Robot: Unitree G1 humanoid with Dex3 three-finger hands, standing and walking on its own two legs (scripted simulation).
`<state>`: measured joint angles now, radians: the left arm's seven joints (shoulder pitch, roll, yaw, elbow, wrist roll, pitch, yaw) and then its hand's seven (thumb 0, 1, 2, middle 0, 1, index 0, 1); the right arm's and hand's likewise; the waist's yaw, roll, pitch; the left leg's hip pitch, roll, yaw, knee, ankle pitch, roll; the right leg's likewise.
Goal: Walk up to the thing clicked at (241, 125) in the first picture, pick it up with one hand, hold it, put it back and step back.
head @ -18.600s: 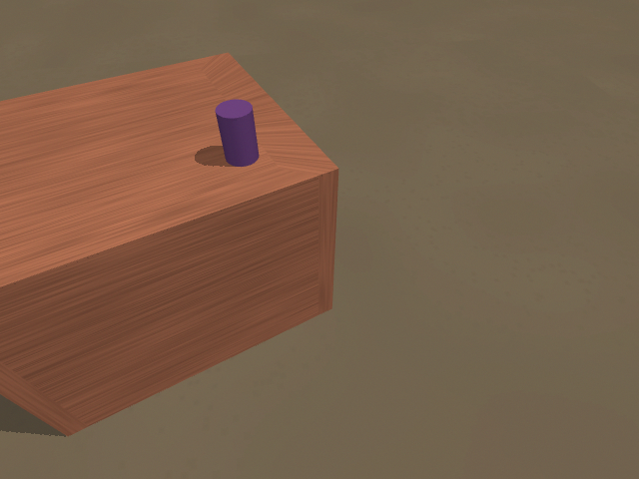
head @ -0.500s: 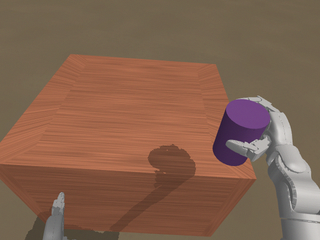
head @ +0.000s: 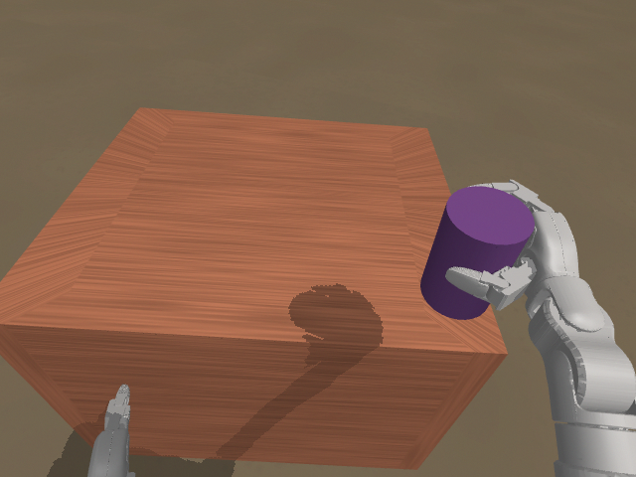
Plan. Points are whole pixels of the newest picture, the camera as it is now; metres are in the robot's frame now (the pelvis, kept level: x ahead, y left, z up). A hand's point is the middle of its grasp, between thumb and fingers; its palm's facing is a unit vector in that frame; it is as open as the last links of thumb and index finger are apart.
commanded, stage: hold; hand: right
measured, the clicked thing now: (470, 256) +0.33 -0.15 +0.16
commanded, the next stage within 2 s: crouch in 0.16 s
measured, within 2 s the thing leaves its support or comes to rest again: neither
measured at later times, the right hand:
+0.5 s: hand (473, 243) +0.34 -0.16 +0.17, palm faces +0.07 +1.00 -0.05, open 11.7 cm
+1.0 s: hand (440, 238) +0.43 -0.16 +0.09, palm faces +0.08 +1.00 -0.02, open 11.6 cm
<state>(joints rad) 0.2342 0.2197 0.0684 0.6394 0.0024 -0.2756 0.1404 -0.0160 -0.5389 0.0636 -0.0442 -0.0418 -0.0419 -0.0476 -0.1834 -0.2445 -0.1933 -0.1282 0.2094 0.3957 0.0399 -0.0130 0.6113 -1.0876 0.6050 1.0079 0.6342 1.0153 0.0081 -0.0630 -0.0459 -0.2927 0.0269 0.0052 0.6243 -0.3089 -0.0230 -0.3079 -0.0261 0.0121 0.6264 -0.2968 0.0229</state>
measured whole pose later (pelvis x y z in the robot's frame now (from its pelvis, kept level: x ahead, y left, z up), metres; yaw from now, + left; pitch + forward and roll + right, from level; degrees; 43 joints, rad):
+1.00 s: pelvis +0.00 +0.00 -0.01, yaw +2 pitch +6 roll +0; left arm 0.23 0.21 0.01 0.52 0.01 -0.23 0.12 -0.02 -0.52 0.05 -0.05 -0.04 -0.05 -0.04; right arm -0.50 -0.31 -0.26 0.58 0.15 -0.02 0.03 -0.01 0.61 -1.08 0.62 0.99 0.65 0.99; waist 0.10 0.00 -0.03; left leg -0.48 0.01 -0.02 0.70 -0.33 -0.02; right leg -0.49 -0.05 -0.01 0.71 -0.33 0.02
